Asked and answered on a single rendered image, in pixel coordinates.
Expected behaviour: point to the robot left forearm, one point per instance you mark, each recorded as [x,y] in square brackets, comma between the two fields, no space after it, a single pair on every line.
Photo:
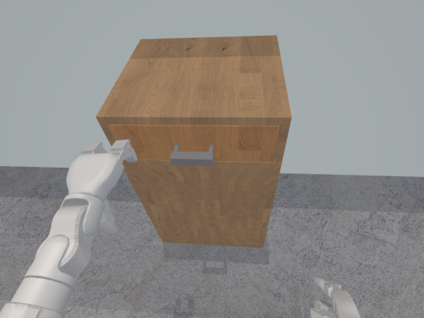
[48,283]

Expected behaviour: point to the cabinet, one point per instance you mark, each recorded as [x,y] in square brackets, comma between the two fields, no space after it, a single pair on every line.
[233,80]

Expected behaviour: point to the handle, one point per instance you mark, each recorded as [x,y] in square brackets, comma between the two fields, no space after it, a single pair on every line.
[191,158]

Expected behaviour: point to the right robot hand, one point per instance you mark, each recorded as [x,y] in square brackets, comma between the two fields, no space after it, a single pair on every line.
[342,305]

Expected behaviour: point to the drawer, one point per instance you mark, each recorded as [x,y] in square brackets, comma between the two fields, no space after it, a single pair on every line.
[243,143]

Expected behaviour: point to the left robot hand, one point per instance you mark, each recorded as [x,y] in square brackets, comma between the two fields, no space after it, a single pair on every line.
[96,172]

